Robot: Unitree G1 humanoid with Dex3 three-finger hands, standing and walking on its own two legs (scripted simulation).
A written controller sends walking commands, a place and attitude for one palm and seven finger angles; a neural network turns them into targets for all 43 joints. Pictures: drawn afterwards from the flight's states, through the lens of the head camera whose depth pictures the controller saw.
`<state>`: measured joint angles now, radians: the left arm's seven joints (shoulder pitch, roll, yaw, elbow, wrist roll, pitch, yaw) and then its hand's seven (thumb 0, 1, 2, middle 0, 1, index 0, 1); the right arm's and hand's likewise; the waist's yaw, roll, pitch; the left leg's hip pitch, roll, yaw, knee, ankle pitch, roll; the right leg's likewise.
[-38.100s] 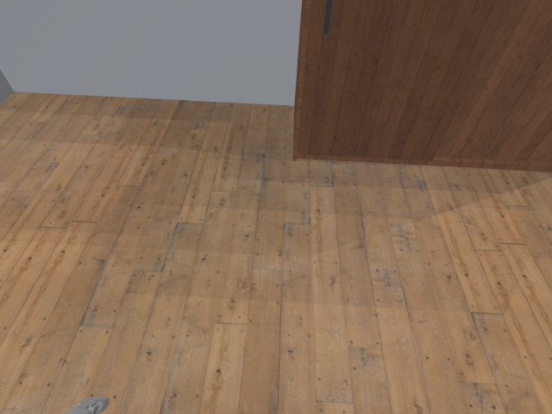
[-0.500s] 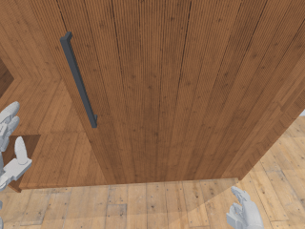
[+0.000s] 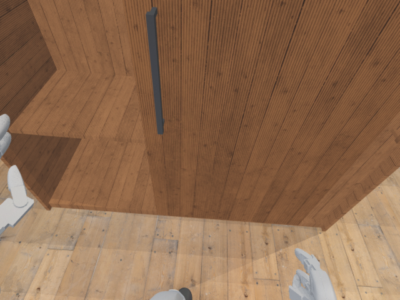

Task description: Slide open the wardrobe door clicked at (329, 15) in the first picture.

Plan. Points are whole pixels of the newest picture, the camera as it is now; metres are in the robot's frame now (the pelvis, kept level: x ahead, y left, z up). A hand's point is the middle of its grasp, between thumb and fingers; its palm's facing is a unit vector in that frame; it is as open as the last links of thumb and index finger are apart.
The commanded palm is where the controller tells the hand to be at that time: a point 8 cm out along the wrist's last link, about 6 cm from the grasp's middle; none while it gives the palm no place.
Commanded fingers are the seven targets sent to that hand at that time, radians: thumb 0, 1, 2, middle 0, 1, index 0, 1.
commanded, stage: step back with the hand held close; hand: left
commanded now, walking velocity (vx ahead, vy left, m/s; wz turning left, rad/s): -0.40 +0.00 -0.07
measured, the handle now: (157, 81) +0.58 +0.19 +0.11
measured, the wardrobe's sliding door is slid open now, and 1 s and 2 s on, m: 0.57 0.57 0.57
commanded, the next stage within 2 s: stop stepping back and stand still in 0.24 s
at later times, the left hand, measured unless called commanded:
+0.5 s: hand out of the picture +0.09 +0.33 +0.17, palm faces +0.43 -0.86 -0.28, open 7.4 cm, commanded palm +0.05 +0.36 +0.18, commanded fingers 0.00 0.90 0.90 -0.20 -0.30 -0.20 -0.30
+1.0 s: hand out of the picture +0.02 +0.42 +0.17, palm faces +0.44 -0.86 -0.25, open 7.4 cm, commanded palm -0.04 +0.45 +0.18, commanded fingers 0.00 0.90 0.90 -0.20 -0.30 -0.20 -0.30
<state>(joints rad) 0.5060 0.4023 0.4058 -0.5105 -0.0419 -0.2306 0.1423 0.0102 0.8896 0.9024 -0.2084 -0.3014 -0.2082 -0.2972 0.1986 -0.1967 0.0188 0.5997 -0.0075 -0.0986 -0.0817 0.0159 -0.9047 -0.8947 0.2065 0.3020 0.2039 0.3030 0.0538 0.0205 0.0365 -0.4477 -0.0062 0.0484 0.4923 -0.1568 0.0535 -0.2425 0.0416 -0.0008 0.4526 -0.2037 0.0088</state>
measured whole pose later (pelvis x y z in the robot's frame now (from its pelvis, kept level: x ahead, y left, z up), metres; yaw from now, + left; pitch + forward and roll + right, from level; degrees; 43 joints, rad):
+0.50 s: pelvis -0.12 +0.07 -0.01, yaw -5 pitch -3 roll -4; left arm 0.44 0.41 0.40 -0.52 -0.05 -0.22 0.13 0.01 0.89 0.90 -0.21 -0.30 -0.21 -0.30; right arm 0.23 -0.17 0.02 0.69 -0.01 -0.09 -0.05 0.02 -0.91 -0.89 0.21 0.30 0.20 0.30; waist 0.07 -0.06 -0.02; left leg -0.49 0.02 0.00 0.90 -0.38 -0.01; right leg -0.18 0.01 -0.02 0.57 -0.34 0.01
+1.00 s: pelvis -0.22 +0.16 -0.01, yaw -6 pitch -2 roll -2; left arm 0.41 0.35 0.40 -0.45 -0.04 -0.15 0.18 0.01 0.89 0.90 -0.20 -0.30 -0.20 -0.30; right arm 0.28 -0.24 -0.01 0.67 -0.01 -0.09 -0.09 0.02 -0.91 -0.89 0.21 0.30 0.20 0.30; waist 0.00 -0.04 -0.06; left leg -0.35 0.10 0.02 0.67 -0.37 0.02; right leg -0.25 -0.02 -0.09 0.66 -0.40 -0.05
